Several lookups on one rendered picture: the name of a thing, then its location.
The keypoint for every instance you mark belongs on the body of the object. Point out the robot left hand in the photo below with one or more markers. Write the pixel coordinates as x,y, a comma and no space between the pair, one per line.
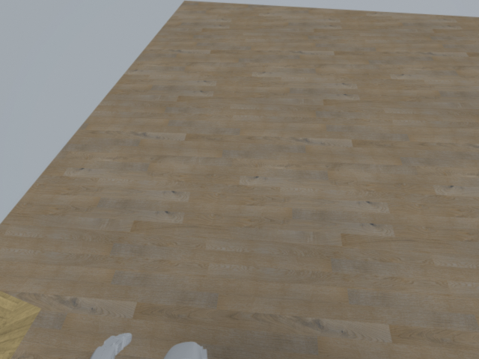
112,346

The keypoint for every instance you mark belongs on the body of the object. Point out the cabinet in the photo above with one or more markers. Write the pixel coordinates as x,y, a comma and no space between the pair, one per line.
16,317

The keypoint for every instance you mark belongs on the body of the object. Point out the robot left thigh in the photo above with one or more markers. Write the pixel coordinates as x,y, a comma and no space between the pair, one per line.
187,350

